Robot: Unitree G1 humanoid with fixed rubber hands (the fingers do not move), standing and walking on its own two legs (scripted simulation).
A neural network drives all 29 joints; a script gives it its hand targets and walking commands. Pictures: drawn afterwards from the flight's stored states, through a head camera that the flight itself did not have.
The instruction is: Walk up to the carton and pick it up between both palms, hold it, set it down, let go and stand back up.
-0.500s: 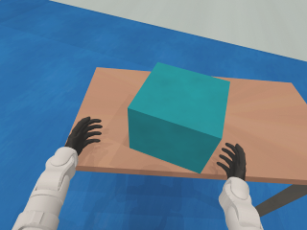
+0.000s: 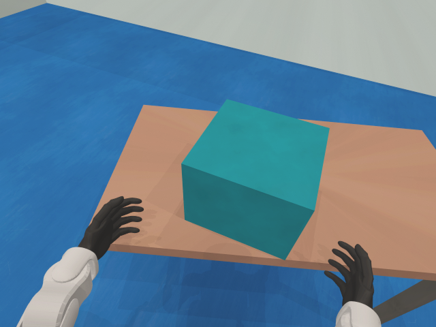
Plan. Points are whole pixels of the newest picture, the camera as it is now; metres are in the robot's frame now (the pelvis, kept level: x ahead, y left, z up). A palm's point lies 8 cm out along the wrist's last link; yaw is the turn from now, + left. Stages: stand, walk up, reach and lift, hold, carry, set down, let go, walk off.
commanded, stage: set down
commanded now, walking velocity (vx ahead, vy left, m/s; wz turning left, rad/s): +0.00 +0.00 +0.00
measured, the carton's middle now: (254, 175) +0.44 -0.01 +0.02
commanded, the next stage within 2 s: none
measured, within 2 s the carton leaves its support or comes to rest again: neither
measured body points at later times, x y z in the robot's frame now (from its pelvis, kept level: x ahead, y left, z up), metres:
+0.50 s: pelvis +0.01 +0.00 +0.00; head +0.01 +0.03 +0.45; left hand +0.23 +0.25 +0.02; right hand +0.21 -0.17 +0.02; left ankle +0.07 +0.05 -0.74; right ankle +0.00 -0.15 -0.74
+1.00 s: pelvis +0.03 -0.01 +0.00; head +0.06 +0.02 +0.45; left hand +0.23 +0.24 +0.00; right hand +0.22 -0.19 -0.01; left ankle +0.07 +0.05 -0.74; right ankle +0.00 -0.15 -0.74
